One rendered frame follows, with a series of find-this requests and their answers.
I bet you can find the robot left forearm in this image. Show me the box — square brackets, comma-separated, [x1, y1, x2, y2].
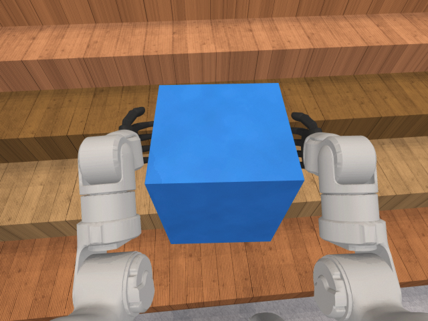
[72, 130, 144, 305]

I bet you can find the left robot upper arm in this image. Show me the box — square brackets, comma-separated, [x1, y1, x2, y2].
[50, 251, 154, 321]

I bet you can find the robot left hand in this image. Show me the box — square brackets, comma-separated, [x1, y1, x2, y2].
[119, 107, 154, 164]

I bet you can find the carton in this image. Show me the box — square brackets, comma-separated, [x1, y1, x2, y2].
[145, 83, 304, 244]

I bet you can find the right robot upper arm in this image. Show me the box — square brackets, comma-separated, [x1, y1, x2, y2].
[313, 253, 428, 321]

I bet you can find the robot right forearm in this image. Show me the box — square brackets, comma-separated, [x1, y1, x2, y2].
[303, 132, 402, 303]

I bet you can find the robot right hand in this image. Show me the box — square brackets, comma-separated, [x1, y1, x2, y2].
[290, 112, 322, 169]

